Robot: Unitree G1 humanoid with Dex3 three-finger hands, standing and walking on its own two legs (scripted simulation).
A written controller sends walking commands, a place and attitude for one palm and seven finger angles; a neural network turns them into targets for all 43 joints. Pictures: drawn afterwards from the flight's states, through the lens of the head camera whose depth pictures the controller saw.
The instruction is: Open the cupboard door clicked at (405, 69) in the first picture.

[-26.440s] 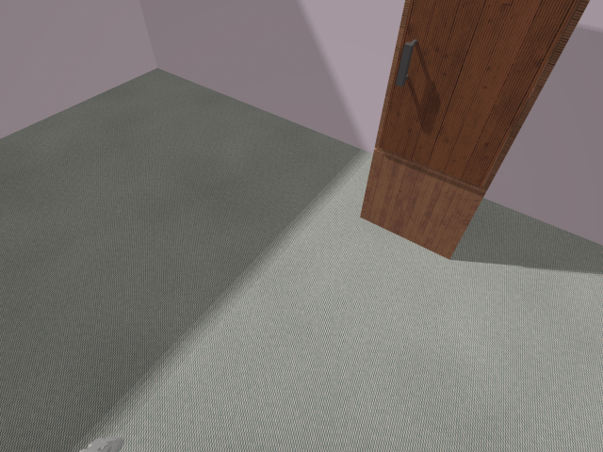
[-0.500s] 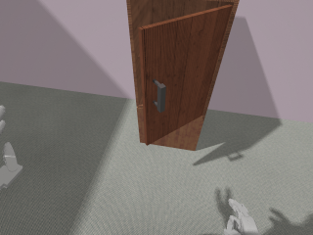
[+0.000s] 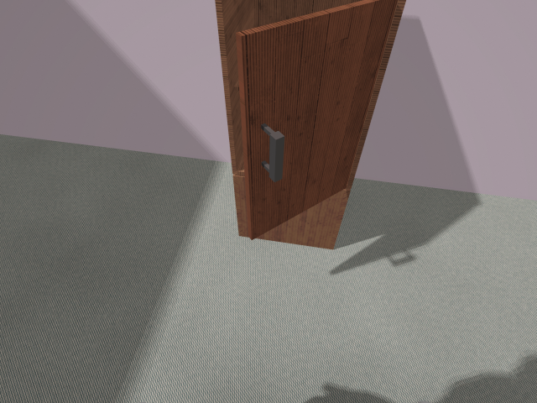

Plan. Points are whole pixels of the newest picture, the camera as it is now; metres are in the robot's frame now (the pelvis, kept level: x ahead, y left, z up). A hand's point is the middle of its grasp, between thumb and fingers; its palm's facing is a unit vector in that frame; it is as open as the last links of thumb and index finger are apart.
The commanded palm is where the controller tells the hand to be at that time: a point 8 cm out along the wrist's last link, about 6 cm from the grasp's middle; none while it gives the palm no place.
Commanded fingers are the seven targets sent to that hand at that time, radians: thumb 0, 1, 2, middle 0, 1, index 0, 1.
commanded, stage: let the arm hang, fingers relaxed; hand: left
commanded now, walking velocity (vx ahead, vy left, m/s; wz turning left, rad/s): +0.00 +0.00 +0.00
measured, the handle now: (270, 152) +0.62 +0.01 +0.00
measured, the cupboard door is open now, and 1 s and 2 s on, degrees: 44 44 44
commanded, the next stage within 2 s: look to check the result in 0.84 s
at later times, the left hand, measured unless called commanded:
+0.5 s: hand out of the picture -0.04 +0.19 -0.16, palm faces +0.02 -0.96 -0.28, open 7.4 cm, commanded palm none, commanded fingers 0.00 0.90 0.90 -0.20 -0.30 -0.20 -0.30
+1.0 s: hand out of the picture +0.01 +0.13 -0.16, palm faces +0.03 -0.98 -0.20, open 7.4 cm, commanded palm none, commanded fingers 0.00 0.90 0.90 -0.20 -0.30 -0.20 -0.30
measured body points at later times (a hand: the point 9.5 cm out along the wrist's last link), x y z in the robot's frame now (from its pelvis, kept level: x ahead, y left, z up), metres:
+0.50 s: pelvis +0.01 -0.02 +0.01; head +0.01 -0.04 +0.46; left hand -0.04 +0.24 -0.14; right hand +0.02 -0.24 -0.16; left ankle +0.08 +0.09 -0.73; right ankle -0.05 -0.10 -0.73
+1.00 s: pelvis +0.03 -0.03 +0.01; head +0.04 -0.04 +0.46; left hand +0.01 +0.19 -0.15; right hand +0.02 -0.24 -0.16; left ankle +0.08 +0.09 -0.73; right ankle -0.05 -0.10 -0.73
